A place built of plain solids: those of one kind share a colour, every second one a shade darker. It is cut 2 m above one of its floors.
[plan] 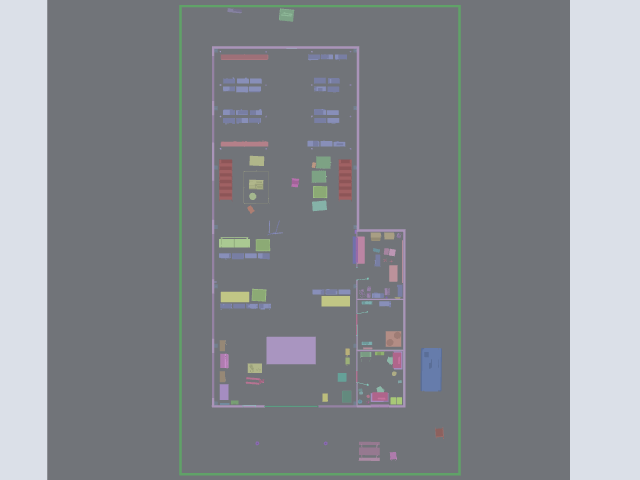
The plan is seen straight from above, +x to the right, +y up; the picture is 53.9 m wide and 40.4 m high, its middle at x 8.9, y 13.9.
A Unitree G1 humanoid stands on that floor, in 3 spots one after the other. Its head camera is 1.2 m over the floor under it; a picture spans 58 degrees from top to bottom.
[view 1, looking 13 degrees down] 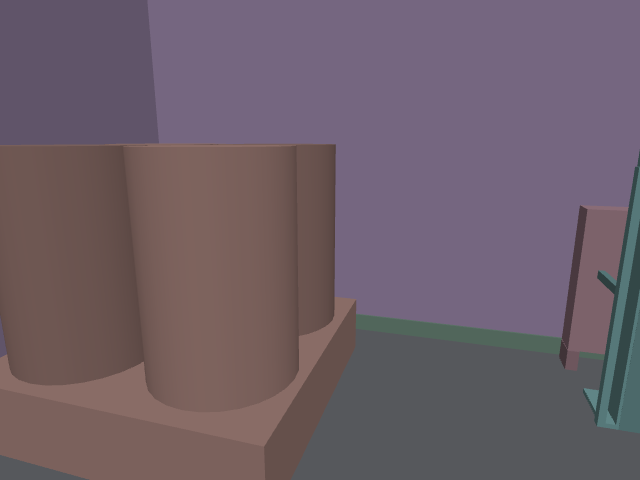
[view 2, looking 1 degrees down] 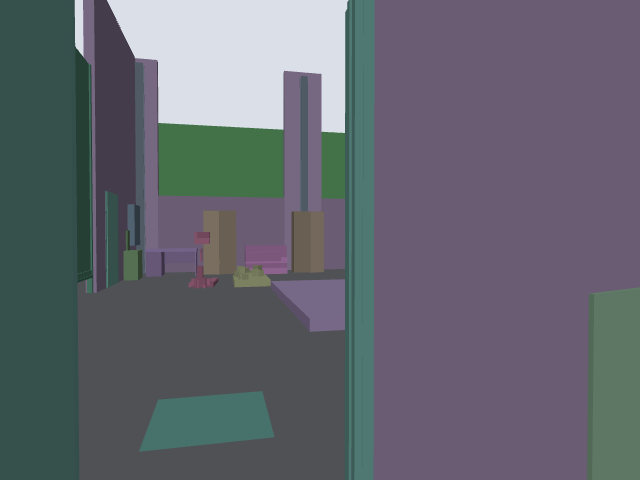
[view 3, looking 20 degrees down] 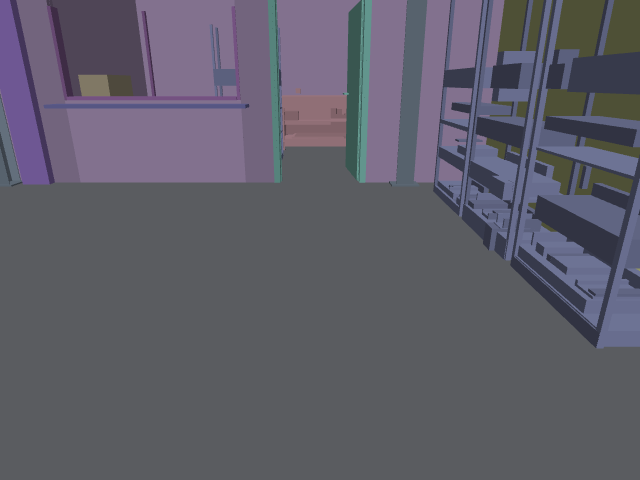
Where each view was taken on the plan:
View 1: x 13.95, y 7.25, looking -73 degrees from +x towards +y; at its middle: drums_bund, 1.99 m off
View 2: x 13.65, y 2.40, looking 167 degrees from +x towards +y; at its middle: cupboard_steel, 13.03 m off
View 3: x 6.50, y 11.05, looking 0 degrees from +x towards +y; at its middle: ground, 3.51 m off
